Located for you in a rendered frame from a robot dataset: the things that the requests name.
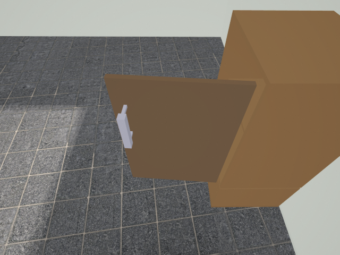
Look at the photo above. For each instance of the handle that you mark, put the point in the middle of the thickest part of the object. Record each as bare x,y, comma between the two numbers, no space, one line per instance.
124,128

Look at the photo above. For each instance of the cupboard door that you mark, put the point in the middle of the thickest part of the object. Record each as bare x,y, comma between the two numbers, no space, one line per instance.
183,128

